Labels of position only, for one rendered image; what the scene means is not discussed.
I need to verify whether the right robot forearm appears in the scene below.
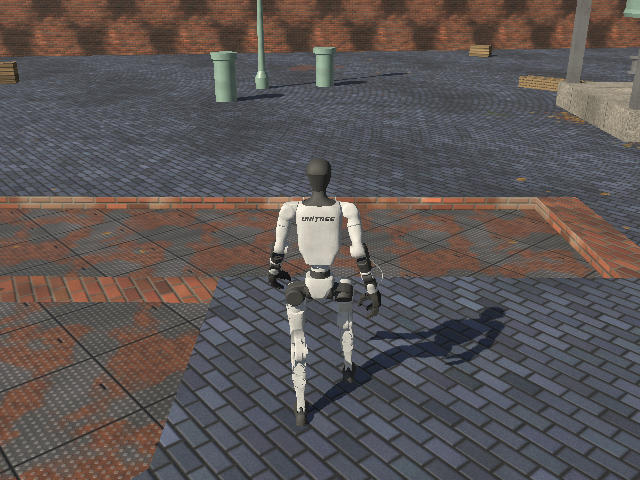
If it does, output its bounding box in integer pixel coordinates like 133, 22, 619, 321
356, 243, 378, 294

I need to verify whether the right robot hand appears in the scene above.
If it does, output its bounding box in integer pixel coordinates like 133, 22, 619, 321
358, 290, 381, 319

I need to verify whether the left robot foot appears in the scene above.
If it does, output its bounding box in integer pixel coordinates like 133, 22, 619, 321
294, 400, 309, 427

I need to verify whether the robot right upper arm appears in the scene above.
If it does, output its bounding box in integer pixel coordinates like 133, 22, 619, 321
340, 201, 366, 259

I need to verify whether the right robot shin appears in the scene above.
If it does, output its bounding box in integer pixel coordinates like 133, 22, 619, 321
340, 312, 354, 371

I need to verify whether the left robot forearm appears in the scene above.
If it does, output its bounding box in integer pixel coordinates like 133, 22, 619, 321
269, 239, 285, 275

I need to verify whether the robot left upper arm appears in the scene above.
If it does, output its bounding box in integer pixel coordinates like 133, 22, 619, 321
273, 201, 299, 254

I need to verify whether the left robot hand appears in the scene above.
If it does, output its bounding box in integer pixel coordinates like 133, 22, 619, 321
268, 270, 291, 289

